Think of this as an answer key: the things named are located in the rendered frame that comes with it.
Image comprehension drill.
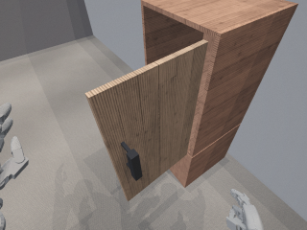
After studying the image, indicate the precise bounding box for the left robot hand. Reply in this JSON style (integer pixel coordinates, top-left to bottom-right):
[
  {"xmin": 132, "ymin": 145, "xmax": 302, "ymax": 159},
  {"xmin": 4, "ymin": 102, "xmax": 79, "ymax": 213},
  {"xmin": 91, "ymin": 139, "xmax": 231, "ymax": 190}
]
[{"xmin": 0, "ymin": 102, "xmax": 29, "ymax": 190}]

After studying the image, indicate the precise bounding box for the right robot hand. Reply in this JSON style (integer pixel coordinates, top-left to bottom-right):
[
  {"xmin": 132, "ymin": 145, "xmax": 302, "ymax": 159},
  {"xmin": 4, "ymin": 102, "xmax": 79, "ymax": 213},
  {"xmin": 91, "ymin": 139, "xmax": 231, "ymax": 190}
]
[{"xmin": 226, "ymin": 189, "xmax": 264, "ymax": 230}]

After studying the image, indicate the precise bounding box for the handle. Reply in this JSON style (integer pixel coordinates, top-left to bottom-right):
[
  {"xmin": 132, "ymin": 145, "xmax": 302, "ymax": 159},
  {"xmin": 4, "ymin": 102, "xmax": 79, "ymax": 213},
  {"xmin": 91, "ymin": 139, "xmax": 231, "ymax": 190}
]
[{"xmin": 121, "ymin": 141, "xmax": 143, "ymax": 181}]

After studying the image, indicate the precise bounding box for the cupboard door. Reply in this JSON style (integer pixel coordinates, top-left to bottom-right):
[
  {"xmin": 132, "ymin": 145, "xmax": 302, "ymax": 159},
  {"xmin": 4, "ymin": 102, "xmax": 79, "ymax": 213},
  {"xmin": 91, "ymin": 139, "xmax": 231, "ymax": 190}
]
[{"xmin": 85, "ymin": 39, "xmax": 208, "ymax": 201}]

